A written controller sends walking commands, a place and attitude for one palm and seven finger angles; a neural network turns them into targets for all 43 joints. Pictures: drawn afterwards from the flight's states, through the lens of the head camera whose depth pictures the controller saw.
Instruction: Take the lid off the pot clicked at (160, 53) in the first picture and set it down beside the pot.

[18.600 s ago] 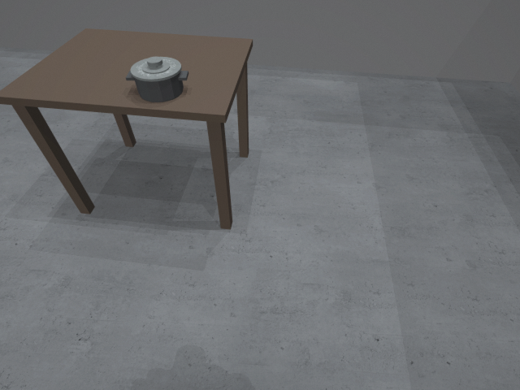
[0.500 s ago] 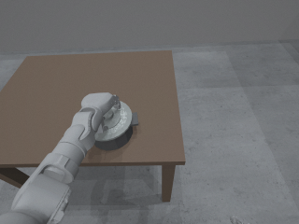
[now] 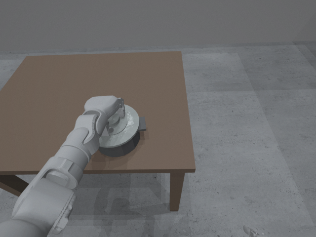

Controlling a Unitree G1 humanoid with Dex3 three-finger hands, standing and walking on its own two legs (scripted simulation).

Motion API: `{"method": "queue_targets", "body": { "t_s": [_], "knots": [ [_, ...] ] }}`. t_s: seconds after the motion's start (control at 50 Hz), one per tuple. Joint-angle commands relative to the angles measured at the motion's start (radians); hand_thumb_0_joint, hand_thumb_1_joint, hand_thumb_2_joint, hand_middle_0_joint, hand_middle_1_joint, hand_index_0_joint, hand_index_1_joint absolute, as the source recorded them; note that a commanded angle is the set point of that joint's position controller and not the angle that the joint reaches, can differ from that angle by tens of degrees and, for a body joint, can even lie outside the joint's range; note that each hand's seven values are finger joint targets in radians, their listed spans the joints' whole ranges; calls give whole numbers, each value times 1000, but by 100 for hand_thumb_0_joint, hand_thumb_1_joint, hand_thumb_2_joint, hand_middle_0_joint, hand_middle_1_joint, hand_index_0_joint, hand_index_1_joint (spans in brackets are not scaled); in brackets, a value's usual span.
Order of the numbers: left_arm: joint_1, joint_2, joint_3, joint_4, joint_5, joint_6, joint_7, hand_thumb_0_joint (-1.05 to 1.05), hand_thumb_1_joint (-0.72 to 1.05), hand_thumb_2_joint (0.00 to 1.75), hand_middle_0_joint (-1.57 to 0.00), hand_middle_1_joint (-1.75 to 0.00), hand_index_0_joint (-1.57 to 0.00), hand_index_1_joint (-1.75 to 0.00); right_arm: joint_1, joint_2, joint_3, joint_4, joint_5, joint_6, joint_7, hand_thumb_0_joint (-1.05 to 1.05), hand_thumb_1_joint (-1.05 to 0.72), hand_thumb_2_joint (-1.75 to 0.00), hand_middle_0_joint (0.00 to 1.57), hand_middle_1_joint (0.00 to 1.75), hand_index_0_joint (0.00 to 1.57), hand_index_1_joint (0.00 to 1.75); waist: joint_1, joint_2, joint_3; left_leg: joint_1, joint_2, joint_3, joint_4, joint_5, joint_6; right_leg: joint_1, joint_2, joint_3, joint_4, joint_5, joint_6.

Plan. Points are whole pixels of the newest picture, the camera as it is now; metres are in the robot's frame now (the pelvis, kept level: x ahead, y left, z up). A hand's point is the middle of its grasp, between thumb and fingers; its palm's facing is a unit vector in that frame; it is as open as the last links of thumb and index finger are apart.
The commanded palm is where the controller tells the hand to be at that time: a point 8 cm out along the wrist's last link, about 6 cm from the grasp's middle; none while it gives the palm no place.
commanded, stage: close the fingers and squeeze the knob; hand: left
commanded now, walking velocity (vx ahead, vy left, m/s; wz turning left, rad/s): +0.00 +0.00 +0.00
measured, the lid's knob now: (111, 119) +0.45 +0.15 +0.01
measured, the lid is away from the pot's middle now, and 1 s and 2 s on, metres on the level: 0.00 0.00 0.01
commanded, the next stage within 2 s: lift the lid straight up in 0.88 s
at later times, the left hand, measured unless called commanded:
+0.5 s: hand (107, 122) +0.42 +0.15 +0.04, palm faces -0.34 -0.05 -0.94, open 7.8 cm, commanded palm +0.41 +0.15 +0.10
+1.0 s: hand (107, 122) +0.42 +0.15 +0.04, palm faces -0.34 -0.05 -0.94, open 7.8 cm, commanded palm +0.41 +0.15 +0.10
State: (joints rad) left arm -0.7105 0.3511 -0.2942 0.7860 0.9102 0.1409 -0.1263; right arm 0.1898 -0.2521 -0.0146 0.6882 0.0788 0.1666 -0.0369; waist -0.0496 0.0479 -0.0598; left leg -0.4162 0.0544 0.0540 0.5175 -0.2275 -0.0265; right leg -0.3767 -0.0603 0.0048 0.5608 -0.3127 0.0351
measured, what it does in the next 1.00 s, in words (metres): stands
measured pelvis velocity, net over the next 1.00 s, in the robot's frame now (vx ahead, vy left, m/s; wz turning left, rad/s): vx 0.00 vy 0.00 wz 0.00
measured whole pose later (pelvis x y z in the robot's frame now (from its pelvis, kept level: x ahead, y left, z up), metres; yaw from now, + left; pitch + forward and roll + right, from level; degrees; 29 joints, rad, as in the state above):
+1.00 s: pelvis +0.00 +0.00 +0.00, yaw +0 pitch +8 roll +1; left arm -0.69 0.35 -0.29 0.76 0.91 0.15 -0.12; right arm 0.19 -0.25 -0.02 0.69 0.08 0.17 -0.03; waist -0.05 0.06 -0.06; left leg -0.42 0.06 0.05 0.52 -0.23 -0.03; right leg -0.38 -0.06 0.00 0.56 -0.32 0.04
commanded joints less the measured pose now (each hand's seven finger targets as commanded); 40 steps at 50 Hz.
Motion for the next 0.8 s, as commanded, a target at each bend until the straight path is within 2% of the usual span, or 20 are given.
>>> {"method": "queue_targets", "body": {
  "t_s": [0.0, 0.02, 0.06, 0.14, 0.18, 0.22, 0.24, 0.32, 0.34, 0.36, 0.44, 0.48, 0.5, 0.52, 0.56, 0.6, 0.64, 0.7, 0.74, 0.78],
  "knots": [
    [-439, 181, 94, -159, 10, -12, 30, 0, 24, 90, -66, -101, -66, -101, -30, -120, -38, -105, -6, -38, -6, 0, -90, -90, 20, 30, 20, 30, -3, -79, -353, 262, -59, 11, -9, 238, 85, 45, 66, -59, -58, 361, -60],
    [-459, 168, 78, -195, 5, -15, 32, 0, 26, 89, -67, -102, -67, -102, -26, -120, -40, -107, -9, -38, -6, 0, -90, -90, 20, 30, 20, 30, -7, -45, -374, 269, -58, 14, -10, 246, 84, 55, 64, -59, -54, 371, -61],
    [-424, 189, 102, -185, 8, -17, 36, 0, 28, 87, -69, -102, -69, -102, -26, -119, -40, -110, -7, -40, -3, 0, -90, -90, 20, 30, 20, 30, 2, -57, -385, 273, -62, 12, -5, 270, 86, 68, 65, -61, -52, 398, -61],
    [-454, 144, 66, -197, 4, -16, 33, 0, 34, 82, -72, -103, -72, -103, -22, -119, -45, -101, -7, -35, 2, 0, -90, -90, 20, 30, 20, 30, -11, -79, -357, 267, -56, 14, -5, 276, 86, 45, 68, -64, -54, 403, -60],
    [-439, 133, 71, -229, 0, -21, 31, 0, 37, 79, -73, -104, -73, -104, -33, -112, -47, -112, -9, -41, 5, 0, -90, -90, 20, 30, 20, 30, -2, -74, -395, 286, -59, 12, 6, 321, 90, 62, 70, -63, -51, 439, -62],
    [-399, 190, 113, -230, 1, -21, 36, 0, 40, 76, -75, -104, -75, -104, -25, -120, -45, -110, -10, -37, 6, 0, -90, -90, 20, 30, 20, 30, 9, -72, -407, 283, -62, 8, 5, 329, 87, 88, 68, -63, -41, 460, -61],
    [-368, 143, 80, -207, -7, -15, 34, 0, 41, 74, -76, -104, -76, -104, -30, -114, -43, -113, -8, -37, 7, 0, -90, -90, 20, 30, 20, 30, 2, -82, -374, 271, -62, 13, 5, 324, 88, 78, 69, -66, -44, 459, -60],
    [-408, 162, 84, -219, -3, -8, 34, 0, 36, 83, -71, -101, -73, -102, -38, -118, -43, -109, -5, -31, 8, 0, -90, -90, 20, 30, 20, 30, -2, -80, -361, 271, -62, 15, -1, 291, 88, 64, 68, -64, -53, 429, -58],
    [-401, 124, 53, -191, -6, 0, 32, 0, 36, 84, -70, -100, -73, -102, -36, -115, -42, -108, -5, -31, 7, 0, -90, -90, 20, 30, 20, 30, -10, -93, -335, 261, -60, 17, -4, 272, 88, 49, 69, -67, -56, 412, -57],
    [-425, 169, 86, -212, 0, -2, 32, 0, 36, 85, -70, -100, -72, -102, -35, -121, -43, -104, -4, -29, 6, 0, -90, -90, 20, 30, 20, 30, -5, -104, -349, 265, -59, 15, -3, 271, 89, 57, 68, -63, -58, 416, -56],
    [-419, 146, 66, -250, 3, -8, 32, 0, 39, 87, -69, -100, -73, -101, -45, -111, -43, -115, -6, -32, 8, 0, -90, -90, 20, 30, 20, 30, -3, -32, -377, 296, -60, 14, 3, 308, 86, 56, 68, -66, -46, 428, -62],
    [-401, 140, 72, -237, 0, -10, 29, 0, 41, 88, -69, -100, -73, -101, -52, -110, -40, -119, -5, -33, 10, 0, -90, -90, 20, 30, 20, 30, 2, -57, -383, 288, -60, 9, 6, 331, 86, 66, 70, -65, -46, 446, -63],
    [-388, 127, 56, -209, -6, -3, 29, 0, 42, 88, -70, -100, -74, -101, -45, -112, -41, -114, -6, -29, 10, 0, -90, -90, 20, 30, 20, 30, -6, -56, -345, 272, -57, 13, 2, 291, 83, 52, 69, -68, -49, 417, -61],
    [-410, 150, 71, -196, -2, 1, 30, 0, 43, 89, -70, -100, -74, -102, -43, -117, -39, -108, -3, -26, 9, 0, -90, -90, 20, 30, 20, 30, -6, -91, -342, 262, -59, 12, -2, 266, 85, 50, 70, -67, -55, 400, -58],
    [-425, 177, 87, -199, 2, 5, 34, 0, 45, 90, -71, -100, -75, -102, -46, -116, -37, -112, -2, -28, 4, 0, -90, -90, 20, 30, 20, 30, -1, -97, -356, 259, -63, 13, -5, 255, 88, 67, 67, -61, -57, 399, -57],
    [-417, 190, 99, -199, 1, 1, 33, 0, 47, 90, -71, -100, -75, -102, -45, -118, -37, -113, -4, -30, 1, 0, -90, -90, 20, 30, 20, 30, 1, -72, -364, 261, -63, 14, -2, 273, 87, 79, 64, -58, -50, 419, -59],
    [-429, 160, 72, -199, 2, 3, 30, 0, 50, 91, -72, -101, -76, -103, -43, -115, -37, -110, -3, -30, 1, 0, -90, -90, 20, 30, 20, 30, -8, -61, -353, 267, -61, 16, 1, 278, 85, 58, 65, -63, -52, 419, -59],
    [-409, 189, 99, -173, 4, 0, 28, 0, 53, 92, -73, -102, -77, -103, -43, -118, -35, -110, -4, -30, -1, 0, -90, -90, 20, 30, 20, 30, -1, -80, -349, 252, -62, 15, 0, 270, 86, 73, 64, -60, -51, 417, -58],
    [-440, 162, 70, -181, 7, 1, 28, 0, 55, 93, -74, -102, -79, -104, -41, -116, -35, -109, -4, -29, -2, 0, -90, -90, 20, 30, 20, 30, -10, -62, -340, 254, -60, 17, -5, 253, 84, 53, 64, -62, -55, 396, -59],
    [-450, 165, 85, -231, 7, -11, 27, 0, 57, 94, -75, -103, -80, -104, -52, -110, -37, -120, -5, -36, 1, 0, -90, -90, 20, 30, 20, 30, 2, -54, -386, 277, -62, 13, 2, 302, 88, 73, 65, -59, -52, 434, -62]
  ]
}}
